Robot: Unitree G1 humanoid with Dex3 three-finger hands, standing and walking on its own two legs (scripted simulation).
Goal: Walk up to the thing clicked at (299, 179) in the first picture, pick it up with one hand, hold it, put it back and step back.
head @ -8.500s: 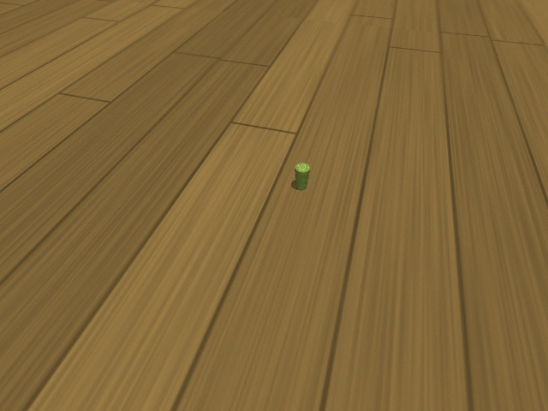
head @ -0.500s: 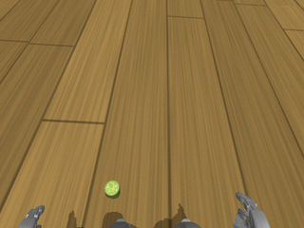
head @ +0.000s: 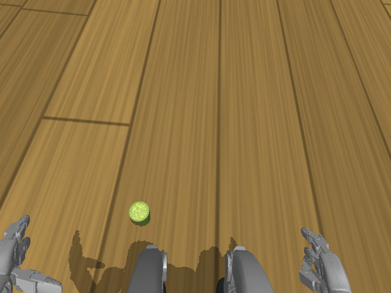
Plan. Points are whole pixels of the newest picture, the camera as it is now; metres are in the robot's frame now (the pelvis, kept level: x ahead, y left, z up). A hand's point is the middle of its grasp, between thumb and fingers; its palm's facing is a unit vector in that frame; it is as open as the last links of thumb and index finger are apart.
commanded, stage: go down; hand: left
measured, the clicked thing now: (141, 215) +0.41 +0.20 -0.55
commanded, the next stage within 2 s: approach in 1.80 s
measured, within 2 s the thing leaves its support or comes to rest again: neither
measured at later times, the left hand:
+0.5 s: hand (44, 226) +0.29 +0.37 -0.17, palm faces +0.18 -0.96 -0.23, open 16.9 cm
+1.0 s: hand (48, 218) +0.32 +0.39 -0.21, palm faces +0.17 -0.97 -0.17, open 17.1 cm
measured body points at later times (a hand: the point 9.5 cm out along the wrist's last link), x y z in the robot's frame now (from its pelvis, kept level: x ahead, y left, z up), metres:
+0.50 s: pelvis -0.04 -0.01 -0.13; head +0.15 +0.03 +0.27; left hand +0.27 +0.42 -0.16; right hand +0.12 -0.29 -0.24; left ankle +0.04 +0.12 -0.59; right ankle +0.04 -0.14 -0.59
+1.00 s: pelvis -0.05 +0.00 -0.20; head +0.16 +0.05 +0.20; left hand +0.30 +0.44 -0.20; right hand +0.11 -0.28 -0.31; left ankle +0.04 +0.12 -0.59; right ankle +0.04 -0.14 -0.59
